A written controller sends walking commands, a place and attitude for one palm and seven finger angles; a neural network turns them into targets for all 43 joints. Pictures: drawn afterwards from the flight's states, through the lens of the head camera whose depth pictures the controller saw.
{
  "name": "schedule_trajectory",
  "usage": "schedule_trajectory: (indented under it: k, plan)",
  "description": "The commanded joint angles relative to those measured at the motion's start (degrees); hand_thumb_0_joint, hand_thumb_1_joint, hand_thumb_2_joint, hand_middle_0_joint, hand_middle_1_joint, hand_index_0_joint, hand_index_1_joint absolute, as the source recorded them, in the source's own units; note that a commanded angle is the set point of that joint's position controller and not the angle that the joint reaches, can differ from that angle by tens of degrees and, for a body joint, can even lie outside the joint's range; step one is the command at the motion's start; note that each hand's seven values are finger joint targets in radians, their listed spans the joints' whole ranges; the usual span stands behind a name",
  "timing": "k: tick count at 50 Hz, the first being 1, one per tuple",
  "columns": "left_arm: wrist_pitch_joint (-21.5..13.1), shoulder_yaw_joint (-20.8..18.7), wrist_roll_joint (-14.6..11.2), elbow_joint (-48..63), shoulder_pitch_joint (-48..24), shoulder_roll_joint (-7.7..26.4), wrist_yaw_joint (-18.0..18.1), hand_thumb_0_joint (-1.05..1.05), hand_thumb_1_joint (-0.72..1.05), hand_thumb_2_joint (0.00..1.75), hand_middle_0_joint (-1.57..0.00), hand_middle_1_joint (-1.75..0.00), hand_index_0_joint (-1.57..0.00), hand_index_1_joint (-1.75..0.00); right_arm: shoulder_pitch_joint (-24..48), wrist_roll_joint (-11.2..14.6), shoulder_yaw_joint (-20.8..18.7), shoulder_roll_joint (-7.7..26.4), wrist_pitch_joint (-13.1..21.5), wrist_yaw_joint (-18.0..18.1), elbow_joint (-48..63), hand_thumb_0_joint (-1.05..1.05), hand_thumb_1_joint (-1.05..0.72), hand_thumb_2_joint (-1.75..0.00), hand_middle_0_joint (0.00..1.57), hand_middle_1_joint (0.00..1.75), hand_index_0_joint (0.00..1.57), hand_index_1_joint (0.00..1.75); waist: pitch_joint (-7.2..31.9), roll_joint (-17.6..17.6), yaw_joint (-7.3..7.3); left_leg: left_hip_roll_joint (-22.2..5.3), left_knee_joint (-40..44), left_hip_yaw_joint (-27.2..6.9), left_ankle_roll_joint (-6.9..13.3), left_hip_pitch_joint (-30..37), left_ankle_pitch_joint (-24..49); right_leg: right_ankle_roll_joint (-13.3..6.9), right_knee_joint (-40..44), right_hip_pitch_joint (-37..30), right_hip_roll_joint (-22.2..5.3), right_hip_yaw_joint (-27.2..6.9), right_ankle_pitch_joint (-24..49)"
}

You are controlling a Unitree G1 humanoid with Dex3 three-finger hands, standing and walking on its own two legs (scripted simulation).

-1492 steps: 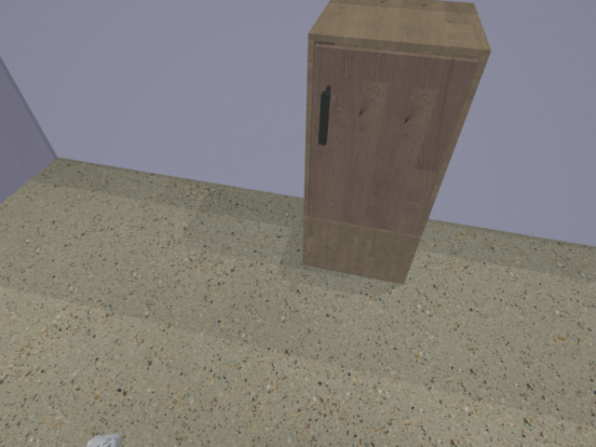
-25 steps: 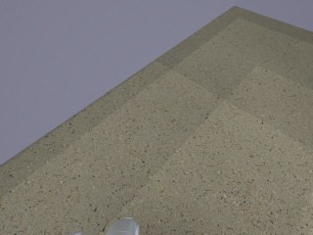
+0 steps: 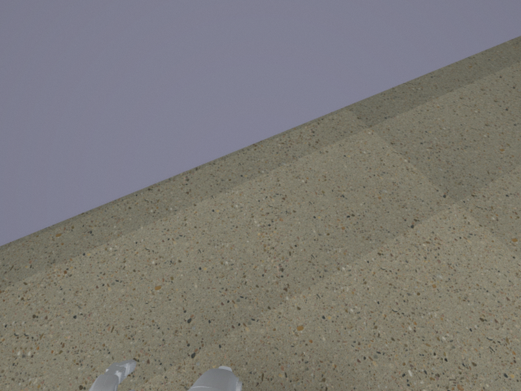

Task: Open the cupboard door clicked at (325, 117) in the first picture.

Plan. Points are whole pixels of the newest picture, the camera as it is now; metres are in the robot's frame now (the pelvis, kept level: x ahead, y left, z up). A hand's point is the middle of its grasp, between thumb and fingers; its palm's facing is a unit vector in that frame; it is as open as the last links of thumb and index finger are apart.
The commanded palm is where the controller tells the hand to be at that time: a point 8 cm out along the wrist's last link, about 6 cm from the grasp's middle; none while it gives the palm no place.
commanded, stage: turn to face it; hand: left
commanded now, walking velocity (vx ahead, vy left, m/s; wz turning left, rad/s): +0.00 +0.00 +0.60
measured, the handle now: out of the picture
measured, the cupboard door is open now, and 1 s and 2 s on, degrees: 48 48 48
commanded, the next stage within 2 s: none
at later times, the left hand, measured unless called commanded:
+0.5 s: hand out of the picture +0.04 +0.24 -0.16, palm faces +0.33 -0.91 -0.25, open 7.4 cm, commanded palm none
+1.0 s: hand out of the picture -0.04 +0.17 -0.18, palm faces +0.61 -0.77 -0.20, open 7.4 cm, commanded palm none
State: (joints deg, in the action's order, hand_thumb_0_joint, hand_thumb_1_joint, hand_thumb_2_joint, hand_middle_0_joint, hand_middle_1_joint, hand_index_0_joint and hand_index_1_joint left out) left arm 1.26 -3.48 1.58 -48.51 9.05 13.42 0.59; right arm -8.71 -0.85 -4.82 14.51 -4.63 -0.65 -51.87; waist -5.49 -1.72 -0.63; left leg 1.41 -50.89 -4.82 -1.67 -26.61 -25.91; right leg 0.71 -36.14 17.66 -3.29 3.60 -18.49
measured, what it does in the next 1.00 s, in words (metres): steps on the spot, turning left: left foot, then right foot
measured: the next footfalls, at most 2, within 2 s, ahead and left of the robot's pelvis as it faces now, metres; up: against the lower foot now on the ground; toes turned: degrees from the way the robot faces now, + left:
left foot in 0.28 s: +0.04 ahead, +0.13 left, +0.00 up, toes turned +16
right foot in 0.64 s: +0.12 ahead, -0.13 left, +0.00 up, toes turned +22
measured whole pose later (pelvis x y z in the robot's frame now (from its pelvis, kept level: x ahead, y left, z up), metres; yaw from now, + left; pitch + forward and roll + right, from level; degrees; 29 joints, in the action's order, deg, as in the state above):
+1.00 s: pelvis +0.04 -0.02 +0.00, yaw +37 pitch +0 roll +0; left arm 1.6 -3.0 1.1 -51.0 13.9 12.6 0.2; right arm -7.0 -0.7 -4.1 14.1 -2.8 -1.6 -51.1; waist -5.7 3.2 -0.2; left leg -0.5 -34.6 3.9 -0.6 -18.4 -14.4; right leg 2.9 -41.3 15.2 -8.8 11.8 -25.6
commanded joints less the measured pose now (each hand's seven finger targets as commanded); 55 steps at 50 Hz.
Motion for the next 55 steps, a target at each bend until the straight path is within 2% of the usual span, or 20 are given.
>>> schedule_trajectory:
  k: [1, 8, 11, 12, 13, 14, 15, 19, 26, 30, 32, 34, 37, 43, 47, 48, 49, 50, 52, 55]
  plan:
    - [-1.1, -1.6, -0.4, 4.4, -0.7, 9.0, 1.0, 0.00, 0.90, 0.90, -0.20, -0.30, -0.20, -0.30, 2.7, -0.4, -1.7, 5.6, 1.3, -0.9, 5.0, 0.00, -0.90, -0.90, 0.20, 0.30, 0.20, 0.30, 3.4, 16.9, -0.25, -3.3, -21.3, 3.0, -1.2, -7.7, 0.7, -6.9, 20.0, -3.6, -15.8, -10.7, 7.3]
    - [-1.6, -2.5, 0.2, 1.0, 7.1, 11.2, 1.0, 0.00, 0.90, 0.90, -0.20, -0.30, -0.20, -0.30, 6.5, 0.5, 0.3, 1.5, 2.4, -1.3, 5.9, 0.00, -0.90, -0.90, 0.20, 0.30, 0.20, 0.30, 8.2, 12.5, 3.79, -1.9, 7.6, 10.6, -1.9, 0.2, -0.8, -6.9, 10.2, -17.0, -17.2, -1.6, 35.1]
    - [-1.3, -2.9, -0.5, 1.0, 5.7, 11.9, 0.5, 0.00, 0.90, 0.90, -0.20, -0.30, -0.20, -0.30, 1.6, 0.3, 0.2, 3.3, 2.9, -1.0, 4.8, 0.00, -0.90, -0.90, 0.20, 0.30, 0.20, 0.30, 9.1, 11.7, 1.07, -1.0, 20.8, 11.4, -0.7, 11.2, 10.4, -3.0, 4.0, -11.2, -16.0, 2.6, 31.3]
    - [-1.1, -2.8, -0.9, 1.4, 4.6, 10.7, 0.3, 0.00, 0.90, 0.90, -0.20, -0.30, -0.20, -0.30, -2.2, 0.1, -0.5, 6.1, 3.3, -0.9, 3.9, 0.00, -0.90, -0.90, 0.20, 0.30, 0.20, 0.30, 10.8, 5.7, -1.35, -3.9, 26.1, 7.4, 0.7, 19.8, 19.2, -0.3, -2.8, -4.7, -14.7, 4.8, 24.5]
    - [-0.7, -2.0, -1.2, 3.4, 3.9, 6.9, -0.1, 0.00, 0.90, 0.90, -0.20, -0.30, -0.20, -0.30, -5.9, -0.3, -2.1, 12.5, 3.7, -0.6, 3.7, 0.00, -0.90, -0.90, 0.20, 0.30, 0.20, 0.30, 12.9, -11.7, -3.29, -18.9, 28.5, -13.0, 7.3, 29.0, 36.7, 4.3, -15.9, 10.6, -6.6, 7.2, -3.6]
    - [-0.3, -0.9, -1.0, 5.5, -0.7, 5.4, 0.2, 0.00, 0.90, 0.90, -0.20, -0.30, -0.20, -0.30, -10.1, -0.4, -2.9, 15.9, 3.4, 0.3, 2.5, 0.00, -0.90, -0.90, 0.20, 0.30, 0.20, 0.30, 13.0, -15.0, -5.60, -26.1, 28.7, -21.3, 15.1, 29.4, 52.9, 4.9, -25.3, 17.6, -3.3, 1.6, -20.9]
    - [0.1, -1.2, -0.8, 6.2, -2.6, 6.8, 0.3, 0.00, 0.90, 0.90, -0.20, -0.30, -0.20, -0.30, -10.5, -0.7, -2.6, 15.9, 3.2, 0.7, 2.0, 0.00, -0.90, -0.90, 0.20, 0.30, 0.20, 0.30, 11.9, -8.6, -5.35, -26.1, 28.4, -17.9, 16.7, 25.6, 44.8, 3.9, -29.7, 16.8, -4.2, -2.6, -18.2]
    - [0.8, -1.7, -0.6, 2.4, -1.2, 6.2, -0.2, 0.00, 0.90, 0.90, -0.20, -0.30, -0.20, -0.30, -1.5, -0.6, -0.9, 10.4, 4.0, 1.8, 3.9, 0.00, -0.90, -0.90, 0.20, 0.30, 0.20, 0.30, 7.4, -9.0, -0.89, -15.1, 30.1, -9.8, 10.2, 17.5, 36.1, 4.3, -29.0, 14.9, -3.0, -4.0, -5.6]
    - [0.6, -1.3, -1.0, 3.1, -1.8, 5.1, -0.2, 0.00, 0.90, 0.90, -0.20, -0.30, -0.20, -0.30, -1.9, -0.8, -1.6, 11.0, 3.5, 1.5, 3.6, 0.00, -0.90, -0.90, 0.20, 0.30, 0.20, 0.30, 8.3, -6.9, -0.75, -13.3, 29.8, -12.3, 10.5, 15.4, 29.5, 3.8, -11.6, 6.1, 0.8, -2.5, -6.3]
    - [-0.3, -2.0, -1.2, 1.4, 5.9, 6.8, 0.2, 0.00, 0.90, 0.90, -0.20, -0.30, -0.20, -0.30, 2.8, -0.1, -1.9, 9.9, 2.9, 1.2, 5.1, 0.00, -0.90, -0.90, 0.20, 0.30, 0.20, 0.30, 8.8, -5.2, 3.40, -9.0, 23.5, -12.1, 6.8, 4.4, 21.9, 2.9, 9.4, -11.7, 1.9, -1.8, 4.6]
    - [-1.2, -3.5, 0.2, 1.7, 7.9, 15.3, 1.1, 0.00, 0.90, 0.90, -0.20, -0.30, -0.20, -0.30, 2.6, 0.5, -1.2, 4.1, 2.9, 0.6, 7.2, 0.00, -0.90, -0.90, 0.20, 0.30, 0.20, 0.30, 7.8, 22.2, 4.97, 3.9, -1.9, 3.1, -0.8, -9.5, -8.7, -6.6, 23.8, -16.6, -23.5, -27.2, 5.0]
    - [-1.0, -2.2, -0.3, 3.5, 1.9, 11.5, 1.4, 0.00, 0.90, 0.90, -0.20, -0.30, -0.20, -0.30, 1.4, -0.2, -1.8, 6.0, 1.9, -0.2, 6.0, 0.00, -0.90, -0.90, 0.20, 0.30, 0.20, 0.30, 4.7, 13.7, 1.41, -1.3, -17.0, 0.2, 0.0, -6.6, -4.5, -9.5, 22.9, -5.5, -21.4, -18.7, 1.9]
    - [-1.4, -1.1, -0.7, 3.8, -0.2, 7.8, 1.1, 0.00, 0.90, 0.90, -0.20, -0.30, -0.20, -0.30, 1.2, -0.2, -1.3, 4.6, 1.3, -0.9, 3.9, 0.00, -0.90, -0.90, 0.20, 0.30, 0.20, 0.30, 4.2, 15.7, -0.13, -2.9, -18.3, 3.9, -2.0, -7.1, 1.4, -7.0, 18.1, -8.0, -14.4, -6.2, 20.1]
    - [-1.7, -2.4, 0.1, 1.0, 6.6, 10.8, 1.1, 0.00, 0.90, 0.90, -0.20, -0.30, -0.20, -0.30, 6.4, 0.4, 0.3, 1.6, 2.2, -1.3, 5.2, 0.00, -0.90, -0.90, 0.20, 0.30, 0.20, 0.30, 7.0, 12.1, 3.67, -2.0, 6.1, 10.1, -2.1, -0.3, -0.8, -7.2, 11.3, -16.7, -16.8, -1.8, 35.1]
    - [-1.3, -2.9, -0.7, 0.9, 4.7, 11.4, 0.5, 0.00, 0.90, 0.90, -0.20, -0.30, -0.20, -0.30, -0.1, 0.2, 0.0, 4.1, 3.0, -0.9, 3.9, 0.00, -0.90, -0.90, 0.20, 0.30, 0.20, 0.30, 8.7, 10.2, -0.33, -1.2, 22.8, 10.5, -0.2, 14.6, 13.4, -2.4, 1.9, -8.5, -15.8, 3.0, 29.6]
    - [-1.0, -2.6, -0.9, 1.8, 4.4, 9.5, 0.2, 0.00, 0.90, 0.90, -0.20, -0.30, -0.20, -0.30, -3.7, -0.1, -1.1, 8.1, 3.4, -0.8, 3.3, 0.00, -0.90, -0.90, 0.20, 0.30, 0.20, 0.30, 11.6, -0.3, -2.26, -8.1, 26.6, 1.0, 2.8, 23.8, 24.0, 1.1, -8.2, 0.3, -12.1, 5.8, 18.4]
    - [-0.6, -1.3, -1.4, 4.3, 2.1, 5.1, -0.1, 0.00, 0.90, 0.90, -0.20, -0.30, -0.20, -0.30, -8.6, -0.6, -2.9, 14.8, 3.6, -0.2, 2.8, 0.00, -0.90, -0.90, 0.20, 0.30, 0.20, 0.30, 12.3, -17.8, -5.13, -23.9, 29.5, -20.2, 11.9, 29.3, 45.3, 5.3, -21.7, 15.2, -3.6, 6.2, -18.3]
    - [0.1, -1.1, -0.8, 5.3, -1.7, 6.5, 0.3, 0.00, 0.90, 0.90, -0.20, -0.30, -0.20, -0.30, -11.2, -0.5, -2.9, 15.9, 3.1, 0.5, 1.4, 0.00, -0.90, -0.90, 0.20, 0.30, 0.20, 0.30, 13.1, -12.1, -5.96, -26.3, 28.7, -20.8, 16.4, 27.8, 47.4, 4.1, -28.5, 16.8, -3.5, -1.4, -20.6]
    - [0.3, -1.8, -0.5, 4.6, -2.4, 5.8, 0.4, 0.00, 0.90, 0.90, -0.20, -0.30, -0.20, -0.30, -5.7, -0.8, -2.1, 13.0, 3.6, 1.2, 3.2, 0.00, -0.90, -0.90, 0.20, 0.30, 0.20, 0.30, 10.0, -12.1, -3.43, -19.8, 30.2, -16.7, 14.2, 19.6, 31.5, 3.5, -30.1, 16.2, -3.7, -3.3, -13.7]
    - [0.7, -1.7, -0.6, 2.5, -0.5, 5.9, -0.3, 0.00, 0.90, 0.90, -0.20, -0.30, -0.20, -0.30, -1.2, -0.7, -0.8, 10.2, 4.0, 1.8, 4.3, 0.00, -0.90, -0.90, 0.20, 0.30, 0.20, 0.30, 7.7, -7.4, -0.86, -15.2, 30.4, -11.3, 10.7, 16.7, 32.3, 3.9, -27.5, 13.8, -2.5, -3.8, -6.9]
